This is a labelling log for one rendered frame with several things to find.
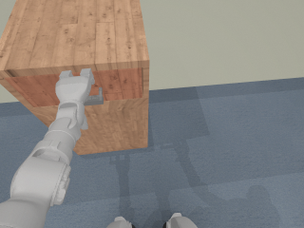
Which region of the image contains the left robot forearm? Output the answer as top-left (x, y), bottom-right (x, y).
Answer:
top-left (9, 100), bottom-right (85, 197)

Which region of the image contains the right robot shin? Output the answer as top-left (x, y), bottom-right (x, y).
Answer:
top-left (171, 213), bottom-right (181, 218)

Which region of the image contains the cabinet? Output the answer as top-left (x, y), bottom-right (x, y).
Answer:
top-left (0, 0), bottom-right (150, 155)

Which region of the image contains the handle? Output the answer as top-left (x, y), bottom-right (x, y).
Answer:
top-left (84, 87), bottom-right (104, 106)

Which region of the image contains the drawer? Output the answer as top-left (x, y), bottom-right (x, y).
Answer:
top-left (5, 67), bottom-right (143, 107)

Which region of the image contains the right robot thigh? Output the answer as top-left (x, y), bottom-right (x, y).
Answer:
top-left (166, 216), bottom-right (198, 228)

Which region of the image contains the left robot hand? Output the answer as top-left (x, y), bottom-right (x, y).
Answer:
top-left (55, 68), bottom-right (95, 130)

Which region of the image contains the left robot upper arm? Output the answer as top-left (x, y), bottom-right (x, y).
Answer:
top-left (0, 156), bottom-right (71, 228)

